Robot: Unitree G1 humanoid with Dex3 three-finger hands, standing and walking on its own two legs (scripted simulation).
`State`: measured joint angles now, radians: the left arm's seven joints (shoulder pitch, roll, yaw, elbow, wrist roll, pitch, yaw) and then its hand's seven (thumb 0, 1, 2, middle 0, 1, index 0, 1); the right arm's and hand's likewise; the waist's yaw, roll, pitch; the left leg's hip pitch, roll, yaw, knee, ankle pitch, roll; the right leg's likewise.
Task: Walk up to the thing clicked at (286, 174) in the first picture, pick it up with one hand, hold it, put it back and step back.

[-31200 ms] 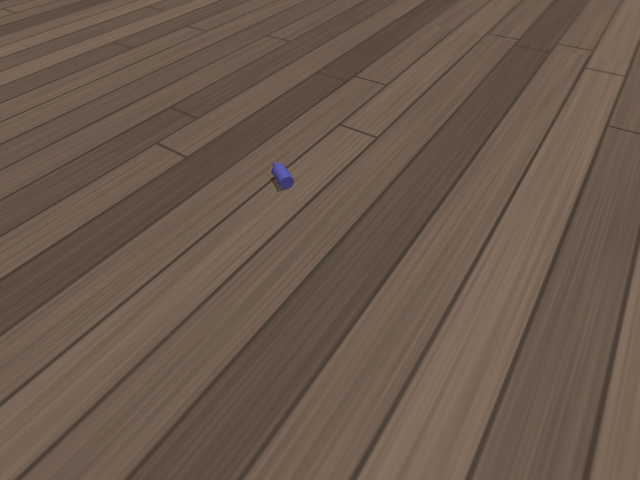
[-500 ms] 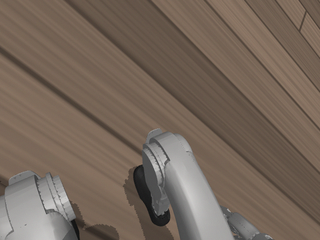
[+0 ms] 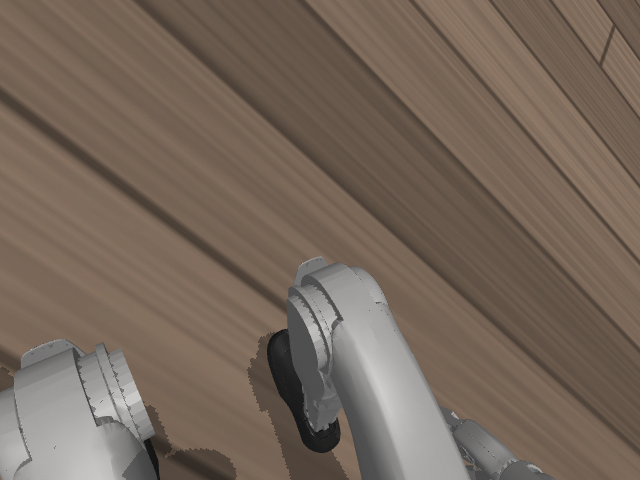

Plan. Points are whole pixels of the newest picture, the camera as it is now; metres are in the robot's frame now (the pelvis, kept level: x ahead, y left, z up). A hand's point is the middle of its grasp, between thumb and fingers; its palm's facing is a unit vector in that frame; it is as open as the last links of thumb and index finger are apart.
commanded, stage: withdraw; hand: left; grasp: from above
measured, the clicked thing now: out of the picture +0.44 +0.38 -0.27
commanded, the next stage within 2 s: home in 0.94 s
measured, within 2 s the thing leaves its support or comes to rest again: neither
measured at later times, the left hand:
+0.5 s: hand out of the picture +0.44 +0.37 -0.08, palm faces -0.42 -0.10 -0.90, open 14.0 cm
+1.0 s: hand out of the picture +0.43 +0.35 -0.13, palm faces -0.41 -0.10 -0.91, open 13.8 cm
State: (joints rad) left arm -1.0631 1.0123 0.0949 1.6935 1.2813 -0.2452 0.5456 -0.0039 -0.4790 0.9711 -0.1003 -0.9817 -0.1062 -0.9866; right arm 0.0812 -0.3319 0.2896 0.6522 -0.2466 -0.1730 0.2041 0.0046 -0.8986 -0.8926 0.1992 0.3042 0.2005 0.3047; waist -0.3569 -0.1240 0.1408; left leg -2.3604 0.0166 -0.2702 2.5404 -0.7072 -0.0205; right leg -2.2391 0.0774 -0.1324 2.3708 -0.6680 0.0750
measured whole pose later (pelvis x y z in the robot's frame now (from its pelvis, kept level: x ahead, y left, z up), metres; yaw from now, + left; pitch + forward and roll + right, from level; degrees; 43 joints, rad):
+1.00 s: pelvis -0.01 -0.01 +0.02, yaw +5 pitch +32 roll -10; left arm -1.01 0.85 0.09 1.42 1.29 -0.28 0.34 0.00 -0.47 0.97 -0.12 -0.97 -0.12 -0.98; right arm 0.18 -0.30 0.14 0.67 -0.15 0.01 0.11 0.01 -0.91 -0.89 0.20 0.30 0.20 0.30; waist -0.27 -0.03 0.01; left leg -2.35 0.00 -0.18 2.41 -0.62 -0.02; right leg -2.25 0.03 -0.06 2.31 -0.63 0.06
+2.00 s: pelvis +0.03 +0.00 +0.31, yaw +13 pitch +22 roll -4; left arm 0.11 0.32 0.04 0.17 0.09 0.32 0.06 0.01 0.90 0.90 -0.21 -0.30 -0.21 -0.30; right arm 0.13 -0.21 0.03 0.54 0.04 -0.09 -0.08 0.01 -0.91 -0.90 0.20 0.30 0.20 0.30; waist -0.06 0.03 -0.17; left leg -1.28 0.04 -0.09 1.46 -0.57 -0.02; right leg -1.22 0.00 -0.04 1.40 -0.58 0.03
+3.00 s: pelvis +0.08 +0.00 +0.41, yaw +15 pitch +10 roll -3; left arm 0.50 0.22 0.03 -0.13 -0.05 0.45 0.02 0.01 0.91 0.90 -0.20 -0.29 -0.20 -0.30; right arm 0.29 -0.22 0.03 0.54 0.01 -0.23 -0.18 0.02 -0.90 -0.90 0.20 0.30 0.20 0.30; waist -0.04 0.05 -0.15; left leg -0.71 0.04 -0.07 1.01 -0.48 -0.02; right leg -0.64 -0.01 -0.05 0.95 -0.48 0.02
